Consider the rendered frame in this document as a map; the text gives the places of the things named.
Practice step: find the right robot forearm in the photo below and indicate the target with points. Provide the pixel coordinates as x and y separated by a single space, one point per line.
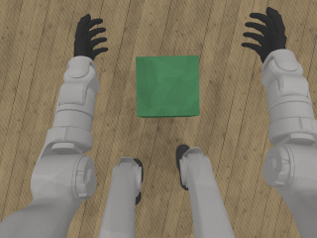
288 101

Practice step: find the robot right upper arm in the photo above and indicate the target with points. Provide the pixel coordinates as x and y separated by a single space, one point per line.
292 170

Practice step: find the robot left upper arm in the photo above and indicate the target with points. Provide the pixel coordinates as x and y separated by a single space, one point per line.
59 184

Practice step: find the left robot thigh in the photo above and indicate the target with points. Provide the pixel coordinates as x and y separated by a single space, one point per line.
119 217

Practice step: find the robot thigh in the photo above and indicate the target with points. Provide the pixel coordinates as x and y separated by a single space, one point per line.
119 217
209 215

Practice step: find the left robot forearm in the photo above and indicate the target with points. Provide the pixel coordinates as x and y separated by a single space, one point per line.
74 111

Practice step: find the left robot hand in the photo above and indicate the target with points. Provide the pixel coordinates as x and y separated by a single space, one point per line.
83 45

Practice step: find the right robot hand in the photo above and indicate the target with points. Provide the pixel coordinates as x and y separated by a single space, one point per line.
273 31

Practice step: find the right robot thigh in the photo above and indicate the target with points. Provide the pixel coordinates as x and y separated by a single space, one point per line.
209 215

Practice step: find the carton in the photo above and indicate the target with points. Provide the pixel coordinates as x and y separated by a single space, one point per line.
167 86

